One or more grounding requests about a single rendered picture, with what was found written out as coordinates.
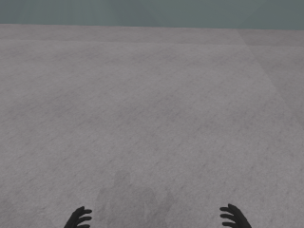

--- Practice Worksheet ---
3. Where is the robot right hand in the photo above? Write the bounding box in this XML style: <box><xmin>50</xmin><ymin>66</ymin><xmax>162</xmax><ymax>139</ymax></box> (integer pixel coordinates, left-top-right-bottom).
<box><xmin>219</xmin><ymin>203</ymin><xmax>252</xmax><ymax>228</ymax></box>

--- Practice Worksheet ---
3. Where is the robot left hand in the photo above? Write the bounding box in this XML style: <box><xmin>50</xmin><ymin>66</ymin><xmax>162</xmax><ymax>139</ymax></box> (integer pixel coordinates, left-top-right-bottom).
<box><xmin>64</xmin><ymin>206</ymin><xmax>92</xmax><ymax>228</ymax></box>

